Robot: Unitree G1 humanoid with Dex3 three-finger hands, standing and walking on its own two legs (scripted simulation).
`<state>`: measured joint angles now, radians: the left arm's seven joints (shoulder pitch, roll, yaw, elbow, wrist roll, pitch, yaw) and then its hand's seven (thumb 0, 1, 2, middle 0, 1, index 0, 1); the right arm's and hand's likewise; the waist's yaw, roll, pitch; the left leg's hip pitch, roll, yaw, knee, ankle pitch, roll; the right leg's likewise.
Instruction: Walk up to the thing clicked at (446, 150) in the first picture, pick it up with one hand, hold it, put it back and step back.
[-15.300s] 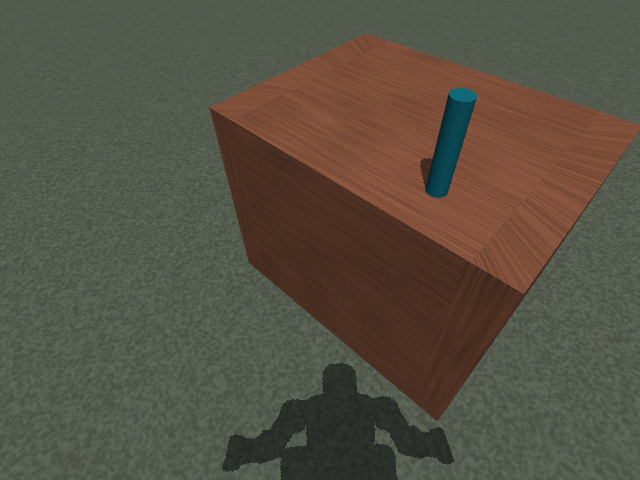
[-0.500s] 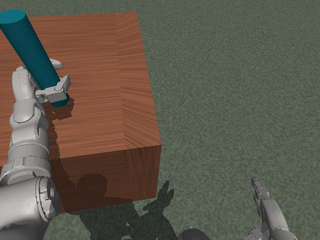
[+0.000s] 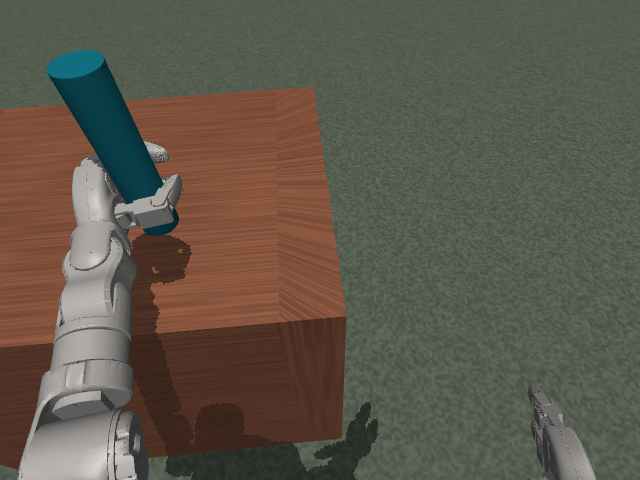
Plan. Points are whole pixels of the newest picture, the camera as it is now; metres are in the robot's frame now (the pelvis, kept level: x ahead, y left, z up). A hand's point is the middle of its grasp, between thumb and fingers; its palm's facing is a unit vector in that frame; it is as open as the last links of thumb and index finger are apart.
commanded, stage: lift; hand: left
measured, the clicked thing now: (127, 159) +0.43 +0.20 +0.22
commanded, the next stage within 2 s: hold in 0.86 s
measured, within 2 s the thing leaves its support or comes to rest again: neither
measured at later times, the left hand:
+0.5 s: hand (134, 201) +0.35 +0.17 +0.23, palm faces +0.17 -0.99 +0.00, open 6.3 cm
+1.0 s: hand (119, 197) +0.33 +0.17 +0.25, palm faces +0.16 -0.99 +0.00, open 6.3 cm
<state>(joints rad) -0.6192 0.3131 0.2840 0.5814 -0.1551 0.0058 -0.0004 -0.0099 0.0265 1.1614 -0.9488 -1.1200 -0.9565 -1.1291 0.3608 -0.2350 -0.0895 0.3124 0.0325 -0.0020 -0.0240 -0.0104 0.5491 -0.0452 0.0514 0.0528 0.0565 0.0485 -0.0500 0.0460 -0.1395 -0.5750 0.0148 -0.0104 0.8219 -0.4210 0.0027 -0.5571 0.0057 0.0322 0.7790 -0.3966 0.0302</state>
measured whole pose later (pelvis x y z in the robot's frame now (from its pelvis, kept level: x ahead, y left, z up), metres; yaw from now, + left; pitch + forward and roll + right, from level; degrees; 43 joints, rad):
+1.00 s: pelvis -0.02 -0.01 +0.02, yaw +2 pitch +0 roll +0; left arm -0.42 0.25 0.26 -0.01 -0.22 0.52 0.01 -0.01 0.03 1.16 -0.95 -1.12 -0.96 -1.13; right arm 0.28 -0.24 -0.10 0.59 0.05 -0.20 -0.08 -0.01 0.54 -0.05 0.05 0.05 0.05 0.05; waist 0.01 0.06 -0.09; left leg -0.32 -0.01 -0.02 0.63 -0.31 0.00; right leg -0.32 -0.02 0.02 0.64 -0.32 0.02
